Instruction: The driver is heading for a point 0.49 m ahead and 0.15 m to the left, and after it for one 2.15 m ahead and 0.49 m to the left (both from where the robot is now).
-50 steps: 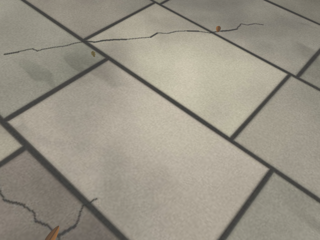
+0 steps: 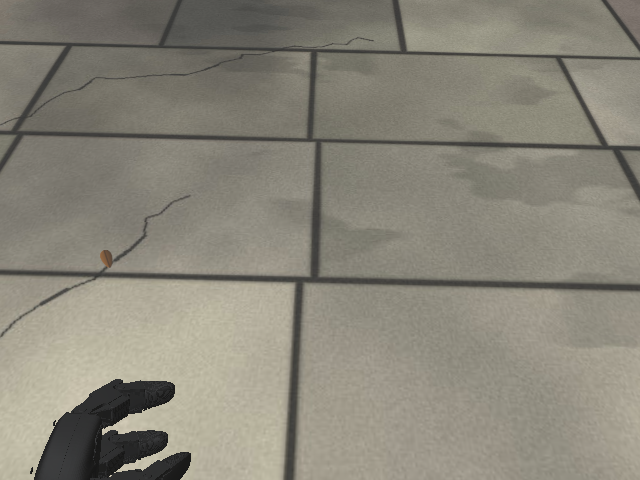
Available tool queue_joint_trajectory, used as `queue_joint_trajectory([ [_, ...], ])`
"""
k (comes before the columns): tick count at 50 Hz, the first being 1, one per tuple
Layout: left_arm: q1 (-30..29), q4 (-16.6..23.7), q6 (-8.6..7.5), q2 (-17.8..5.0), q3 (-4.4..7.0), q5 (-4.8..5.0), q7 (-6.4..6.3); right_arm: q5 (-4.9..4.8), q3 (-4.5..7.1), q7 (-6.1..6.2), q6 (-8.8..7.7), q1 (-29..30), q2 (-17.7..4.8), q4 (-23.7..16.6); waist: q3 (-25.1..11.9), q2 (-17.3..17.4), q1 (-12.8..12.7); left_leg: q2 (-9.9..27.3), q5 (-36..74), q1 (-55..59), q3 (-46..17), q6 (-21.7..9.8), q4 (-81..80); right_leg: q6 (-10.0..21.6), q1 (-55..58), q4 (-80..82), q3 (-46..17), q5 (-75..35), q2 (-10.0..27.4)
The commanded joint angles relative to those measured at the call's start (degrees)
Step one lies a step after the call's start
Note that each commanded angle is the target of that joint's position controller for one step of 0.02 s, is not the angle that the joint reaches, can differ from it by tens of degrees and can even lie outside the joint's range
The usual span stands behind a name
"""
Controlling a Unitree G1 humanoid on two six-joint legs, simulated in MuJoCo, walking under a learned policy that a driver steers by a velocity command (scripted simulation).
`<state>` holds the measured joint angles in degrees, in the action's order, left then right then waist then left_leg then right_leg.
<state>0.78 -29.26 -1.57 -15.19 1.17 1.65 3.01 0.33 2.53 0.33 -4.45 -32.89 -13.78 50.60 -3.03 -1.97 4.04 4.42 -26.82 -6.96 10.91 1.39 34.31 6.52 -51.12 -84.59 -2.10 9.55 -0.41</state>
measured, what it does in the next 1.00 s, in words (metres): walks ahead, turning left: right foot, then left foot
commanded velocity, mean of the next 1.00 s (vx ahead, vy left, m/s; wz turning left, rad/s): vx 1.00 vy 0.00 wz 0.42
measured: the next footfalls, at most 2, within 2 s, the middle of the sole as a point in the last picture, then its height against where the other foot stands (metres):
right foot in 0.22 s outside the picture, level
left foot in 0.66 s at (186, 414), level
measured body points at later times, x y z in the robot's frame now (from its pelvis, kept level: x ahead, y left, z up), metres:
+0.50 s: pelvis +0.43 +0.03 +0.01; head +0.43 +0.06 +0.46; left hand +0.29 +0.29 -0.13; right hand +0.73 -0.13 -0.04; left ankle +0.51 +0.20 -0.62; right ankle +0.36 -0.12 -0.72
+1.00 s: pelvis +0.82 +0.28 +0.01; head +0.82 +0.29 +0.46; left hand +0.85 +0.58 -0.09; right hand +0.94 +0.06 -0.11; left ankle +0.70 +0.24 -0.72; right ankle +1.10 +0.21 -0.63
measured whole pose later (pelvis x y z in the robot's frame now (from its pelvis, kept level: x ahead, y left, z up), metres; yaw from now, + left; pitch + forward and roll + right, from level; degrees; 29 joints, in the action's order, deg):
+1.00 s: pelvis +0.82 +0.28 +0.01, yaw +29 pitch -1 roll +0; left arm 9.1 -42.7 -3.4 -14.9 2.3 2.9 1.2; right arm 1.4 2.6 0.0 -7.5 -25.2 -11.4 47.8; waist 1.0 -2.4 4.3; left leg -7.3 -20.4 4.3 7.8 -7.7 16.3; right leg 2.9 -47.3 -55.0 -5.6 -6.5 6.5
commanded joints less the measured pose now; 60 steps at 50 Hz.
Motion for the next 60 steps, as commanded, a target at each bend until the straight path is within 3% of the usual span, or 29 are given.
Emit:
queue_joint_trajectory([
  [1, 1.91, 1.89, -1.34, -2.73, -0.67, -1.61, 1.12, -1.18, 0.06, 1.03, -3.14, 11.66, -6.28, -5.98, 10.73, 2.02, -8.33, 7.21, 9.83, -10.02, -9.96, -10.34, -31.41, -2.90, 8.43, 21.46, 2.26, -9.81, 4.66],
  [6, -11.54, 4.00, -4.33, -1.63, -0.60, 0.76, 1.76, -2.20, 0.26, 0.78, -1.53, 2.01, -8.92, -2.44, 10.55, 4.10, -1.56, 9.13, 32.73, 10.58, -9.56, -12.08, -31.28, -3.80, 14.90, 48.88, 5.90, -11.43, 0.80],
  [8, -7.56, 3.61, -4.73, -4.56, 0.98, 0.60, 1.51, -1.34, 0.77, 0.55, -0.49, 1.08, -11.59, -1.17, 6.11, 11.90, -4.38, 10.97, 53.38, 15.95, -11.13, -11.01, -22.57, -3.27, 22.86, 52.52, 4.92, -7.23, -1.15],
  [10, 11.44, -1.10, -3.90, -9.20, 3.87, 1.23, 0.04, 0.15, 1.16, 0.57, 0.57, 3.74, -13.08, -1.22, -4.19, 15.66, -15.22, 8.65, 61.40, 6.64, -9.79, -8.70, -0.29, -2.02, 47.97, 52.25, 4.72, -3.10, -1.30],
  [11, 24.85, -4.52, -2.91, -12.08, 4.96, 0.88, -1.39, 1.49, 0.23, 0.70, 0.31, 5.32, -9.33, -4.12, -13.50, 10.94, -19.40, 6.17, 42.64, -11.63, -12.64, -7.48, 18.83, -2.46, 70.82, 45.55, -6.26, 3.73, 8.54],
  [12, 26.11, -5.16, -3.90, -17.45, 5.68, -2.18, -1.44, -0.66, -2.36, 0.21, -1.41, -2.66, 2.87, -7.00, -24.51, -13.40, -10.88, -3.83, 1.10, -30.00, -17.68, -5.71, 39.94, 4.69, 84.55, 58.04, -37.71, 31.45, 22.92],
  [13, 25.25, -5.12, -4.50, -11.95, 4.69, -2.60, -1.00, -4.33, -1.35, 0.34, -2.32, 2.63, -1.62, -8.45, -23.60, -14.82, -12.51, -2.50, 2.08, -35.29, -21.86, -6.13, 48.08, 4.96, 80.59, 70.12, -47.76, 41.09, 23.80],
  [14, 22.23, -6.23, -4.88, -7.70, 3.90, -1.74, -1.07, -5.63, -0.28, 0.60, -2.27, 10.86, -4.45, -10.52, -11.73, -11.50, -12.73, -0.56, 6.06, -41.10, -19.79, -6.00, 51.25, 3.57, 73.08, 70.59, -39.00, 34.25, 22.81],
  [15, 21.89, -7.18, -4.91, -5.96, 3.47, -1.99, -0.99, -3.89, -0.56, 0.57, -2.37, 15.87, -4.28, -10.93, -6.12, -3.94, -12.52, 2.54, 8.04, -38.50, -19.09, -6.36, 48.80, 1.75, 63.79, 67.10, -26.29, 16.07, 21.04],
  [18, 15.09, -10.24, -5.43, 0.83, 2.28, -3.51, -1.12, -4.28, 0.03, -0.80, 0.62, 15.36, -2.12, -11.78, 0.05, -2.86, -5.03, 6.76, 13.22, -33.97, -18.60, -6.32, 46.35, 1.97, 48.54, 71.01, -12.76, 7.74, 17.06],
  [20, 13.30, -11.59, -5.53, -0.02, 2.51, -1.89, -1.45, -4.43, -0.36, -1.47, 3.01, 16.87, -0.45, -13.30, 6.92, -3.19, -3.27, 8.49, 10.46, -36.32, -18.15, -5.12, 43.78, 1.31, 42.72, 74.04, -4.73, 2.21, 17.91],
  [23, 11.22, -11.83, -5.61, -4.27, 3.25, -2.69, -2.64, -2.74, -0.57, -1.99, 3.73, 20.61, -1.03, -15.70, 12.19, -2.43, -1.12, 8.00, 19.56, -39.04, -16.87, -3.74, 38.49, 0.10, 38.19, 77.48, 5.52, -4.88, 16.56],
  [27, 14.02, -12.72, -5.38, -8.99, 4.25, -2.69, -3.95, -2.30, -0.34, -3.82, 2.89, 28.88, -4.18, -17.62, 14.06, 4.48, -3.29, 4.66, 31.81, -35.21, -9.10, -6.07, 21.80, -2.01, 43.66, 80.49, 16.66, -9.96, 13.34],
  [29, 14.86, -12.70, -4.67, -13.44, 5.22, -2.36, -4.04, -2.21, 0.41, -4.73, 2.25, 29.60, -6.06, -18.26, 12.25, 2.88, -2.21, 0.34, 32.20, -27.82, -3.29, -7.97, 14.88, -2.69, 48.83, 76.23, 18.75, -34.19, 14.07],
  [32, 12.89, -11.05, -2.53, -15.48, 5.81, -1.62, -3.69, -4.03, 5.62, -3.65, 4.00, 11.41, -16.14, -14.53, -2.34, -3.55, 9.19, -9.33, 23.03, -1.41, 1.71, -12.11, 16.59, -2.50, 52.97, 45.85, 18.26, -77.70, 13.36],
  [33, 10.39, -9.67, -3.09, -16.94, 6.34, 0.35, -3.57, -3.45, 7.10, -2.97, 4.69, -1.47, -18.11, -11.26, -5.94, -3.02, 14.66, -8.06, 25.19, 16.97, -4.44, -14.42, 7.75, -4.53, 40.93, 28.16, 16.41, -65.83, 12.53],
  [34, 14.05, -10.03, -4.40, -4.23, 2.77, -1.85, -3.20, -3.00, 6.45, -2.14, 5.23, -0.31, -19.03, -8.85, 1.04, 16.25, 7.16, -2.21, 27.63, 21.59, -18.82, -16.18, 8.04, -6.94, 23.88, 0.50, 13.23, 15.54, 1.72],
  [35, 23.16, -5.86, -6.60, 0.66, 0.49, -0.77, -2.78, -0.07, 5.08, -2.56, 2.78, 5.35, -19.69, -12.44, -14.35, 26.71, -3.15, 7.93, 7.72, 30.94, -52.30, -26.36, -8.38, -6.56, 10.09, -12.81, -1.36, 26.69, -4.29],
  [36, 19.41, -7.98, -7.56, -6.78, 1.69, 1.50, -2.83, -0.33, 4.55, -3.01, 1.61, 4.76, -13.15, -12.45, -15.95, 13.52, 1.62, 12.16, -8.76, 29.36, -58.70, -23.50, -20.35, -3.79, 7.99, -9.07, -5.60, 17.71, 0.55],
  [37, 13.12, -6.97, -7.52, -7.75, 2.10, 3.13, -3.31, -0.96, 4.39, -3.11, 0.37, 5.43, -12.73, -11.36, -4.65, 6.11, 1.55, 12.32, -12.70, 18.54, -57.09, -20.55, -23.26, -2.73, 6.29, -5.62, -3.90, 13.83, 1.92],
  [38, 9.79, -7.11, -6.97, -6.46, 1.85, 2.34, -4.09, -0.90, 3.59, -3.33, -0.88, 11.19, -10.91, -11.42, 1.36, -2.78, -1.46, 11.37, -8.53, 7.03, -51.72, -17.01, -22.82, -2.38, 8.90, -1.21, -4.94, 9.34, 5.16],
  [41, 16.28, -10.60, -3.28, -3.63, 1.91, 1.66, -3.23, 1.05, 2.27, -2.53, -2.96, 17.43, -5.92, -10.20, 3.25, 1.57, -7.18, 5.70, 4.51, -8.94, -31.35, -11.53, -20.80, -2.60, 17.97, 5.75, -7.23, 1.15, 11.00],
  [45, 9.55, -11.26, -1.09, -2.77, 1.79, 1.24, -2.82, 0.62, 2.23, -1.17, -3.67, 12.88, -4.97, -7.35, 7.26, 0.45, -2.93, 1.32, 23.33, -6.58, -14.08, -5.78, -23.17, -3.46, 9.63, 14.60, -6.38, -8.21, 9.24],
  [52, -1.24, -7.66, -4.22, -1.87, 1.59, 1.22, 0.45, 1.43, 1.55, 1.94, -3.62, 8.49, -7.57, -5.24, 9.36, 4.12, 0.21, 1.24, 54.78, 6.96, -0.46, 2.55, -26.33, -2.44, 10.79, 44.20, 6.05, -25.20, 1.87],
  [55, 3.75, -7.52, -3.86, -4.78, 3.10, 1.54, 1.40, 1.76, 2.31, 3.83, -1.53, 9.30, -11.75, -5.26, 4.27, 9.04, -4.44, 3.70, 88.99, 14.81, 1.86, 3.40, -14.44, -0.68, 19.86, 46.32, 14.04, -19.80, -4.34],
  [57, 22.56, -11.74, -1.53, -9.90, 5.59, 1.74, 0.81, 1.73, 3.40, 5.00, -0.21, 16.92, -14.51, -7.40, -2.09, 12.17, -15.57, 6.21, 103.78, 9.31, 0.60, 2.80, 5.75, 1.91, 38.58, 42.29, 12.63, -11.48, -5.20],
  [58, 42.26, -16.95, -0.11, -13.23, 7.15, 1.39, -0.36, 1.19, 3.90, 4.25, -0.56, 27.05, -15.94, -10.14, -6.22, 8.25, -26.23, 3.63, 92.05, -2.13, -0.58, 1.97, 31.42, 6.66, 56.42, 45.33, 3.51, -13.60, 0.04],
  [59, 48.91, -22.46, 0.90, -9.20, 5.72, -0.43, -0.71, 0.29, 0.92, 1.63, -2.83, 37.34, -4.13, -13.37, 0.34, -17.04, -27.41, -12.65, 10.75, -25.39, -1.12, 2.06, 66.78, 8.99, 65.83, 49.13, -1.14, -21.85, 1.18],
  [60, 35.02, -18.12, -1.57, -6.56, 3.25, -3.04, -0.53, -2.04, -1.83, -0.41, -4.94, 22.32, 4.21, -17.51, -4.51, -22.96, -9.23, -12.54, -8.11, -45.18, -18.04, 0.99, 76.29, 17.27, 70.55, 50.69, -28.73, -0.45, 5.83],
])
